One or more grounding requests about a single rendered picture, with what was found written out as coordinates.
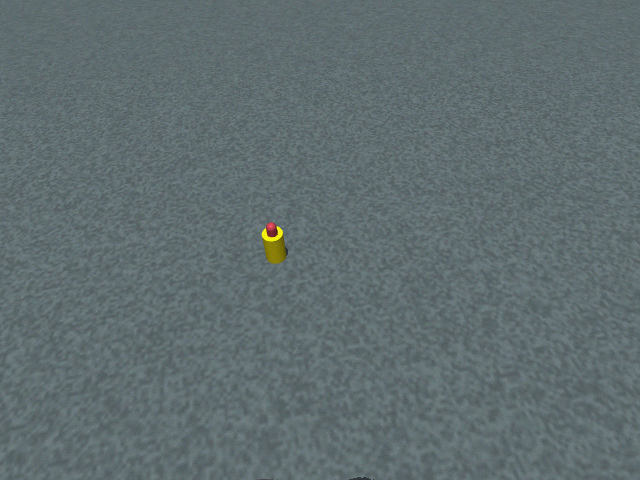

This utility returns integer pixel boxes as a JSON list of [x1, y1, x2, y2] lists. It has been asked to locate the bottle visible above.
[[262, 222, 286, 264]]

